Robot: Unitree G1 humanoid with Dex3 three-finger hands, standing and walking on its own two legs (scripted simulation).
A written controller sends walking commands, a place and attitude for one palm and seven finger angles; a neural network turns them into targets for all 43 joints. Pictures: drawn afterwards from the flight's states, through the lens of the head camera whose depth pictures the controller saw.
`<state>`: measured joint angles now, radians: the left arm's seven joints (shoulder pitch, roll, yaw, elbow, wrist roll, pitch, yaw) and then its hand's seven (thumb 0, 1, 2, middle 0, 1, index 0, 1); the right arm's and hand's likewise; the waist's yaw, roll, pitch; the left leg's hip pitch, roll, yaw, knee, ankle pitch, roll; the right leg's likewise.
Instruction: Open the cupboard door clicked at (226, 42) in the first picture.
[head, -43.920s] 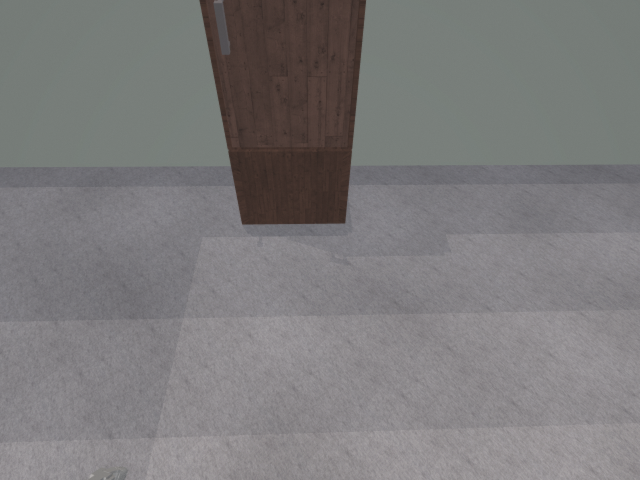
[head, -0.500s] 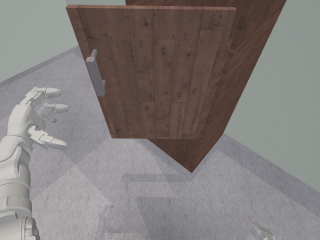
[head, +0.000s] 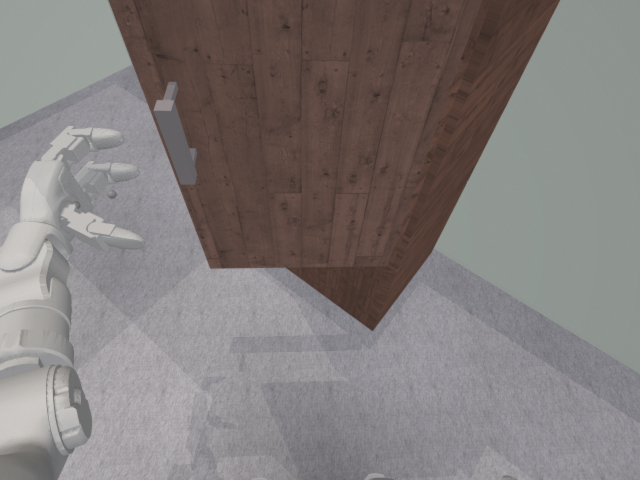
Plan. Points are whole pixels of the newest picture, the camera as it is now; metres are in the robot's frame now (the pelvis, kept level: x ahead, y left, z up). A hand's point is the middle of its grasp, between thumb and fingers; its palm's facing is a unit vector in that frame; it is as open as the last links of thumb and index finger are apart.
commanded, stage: move the hooked fingers beside the handle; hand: left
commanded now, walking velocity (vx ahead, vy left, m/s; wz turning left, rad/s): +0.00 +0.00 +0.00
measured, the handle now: (180, 135) +0.55 +0.20 +0.10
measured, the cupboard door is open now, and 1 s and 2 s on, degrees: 41 41 41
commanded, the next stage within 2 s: slide the fingers in behind the handle in 1.32 s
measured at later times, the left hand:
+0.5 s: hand (132, 156) +0.50 +0.25 +0.10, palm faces +0.02 -1.00 -0.01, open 14.0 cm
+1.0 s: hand (125, 164) +0.49 +0.26 +0.09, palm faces +0.02 -1.00 +0.00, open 14.0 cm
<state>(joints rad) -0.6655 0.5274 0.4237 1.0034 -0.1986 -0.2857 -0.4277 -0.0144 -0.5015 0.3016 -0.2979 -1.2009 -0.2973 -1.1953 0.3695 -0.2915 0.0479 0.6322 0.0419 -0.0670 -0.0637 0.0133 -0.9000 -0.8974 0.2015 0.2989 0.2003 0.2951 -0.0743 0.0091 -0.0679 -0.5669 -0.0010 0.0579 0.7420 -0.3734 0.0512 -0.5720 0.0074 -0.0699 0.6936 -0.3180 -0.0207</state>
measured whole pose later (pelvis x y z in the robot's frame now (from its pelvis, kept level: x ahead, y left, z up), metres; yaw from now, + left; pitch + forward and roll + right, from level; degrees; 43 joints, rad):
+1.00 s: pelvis +0.01 +0.00 -0.01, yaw -1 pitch +17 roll -3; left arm -0.85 0.65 0.47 1.19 -0.14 -0.30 -0.43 -0.01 -0.50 0.30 -0.30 -1.20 -0.30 -1.20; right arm 0.41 -0.29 0.05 0.60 0.02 0.08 -0.04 0.01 -0.90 -0.90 0.20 0.30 0.20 0.30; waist -0.14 0.01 -0.08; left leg -0.70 0.02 0.05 0.82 -0.42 0.05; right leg -0.69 0.03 -0.08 0.73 -0.34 -0.02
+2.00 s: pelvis +0.01 +0.00 -0.01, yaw -1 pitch +16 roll -2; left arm -0.86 0.53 0.40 1.15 -0.13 -0.31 -0.31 -0.01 -0.50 0.30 -0.30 -1.20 -0.30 -1.20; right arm 0.42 -0.28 0.05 0.62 0.02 0.06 -0.02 0.01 -0.90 -0.90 0.20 0.30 0.20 0.29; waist -0.14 0.02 -0.09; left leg -0.70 0.02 0.05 0.83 -0.42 0.05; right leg -0.69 0.03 -0.07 0.75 -0.34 -0.02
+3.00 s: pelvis +0.00 -0.01 -0.01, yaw -1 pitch +16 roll -2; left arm -0.90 0.49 0.38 1.18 -0.12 -0.35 -0.23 -0.01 -0.50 0.30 -0.30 -1.20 -0.30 -1.20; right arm 0.43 -0.28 0.04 0.64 0.01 0.02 -0.02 0.01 -0.90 -0.90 0.20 0.30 0.20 0.29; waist -0.15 0.02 -0.08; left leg -0.71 0.02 0.05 0.83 -0.41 0.04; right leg -0.72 0.03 -0.07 0.77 -0.34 -0.03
